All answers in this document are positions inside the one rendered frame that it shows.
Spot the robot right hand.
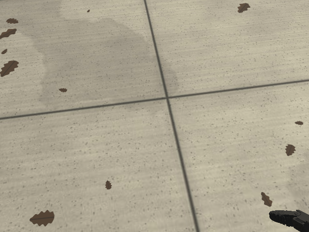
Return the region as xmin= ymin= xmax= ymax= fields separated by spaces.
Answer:
xmin=269 ymin=210 xmax=309 ymax=232

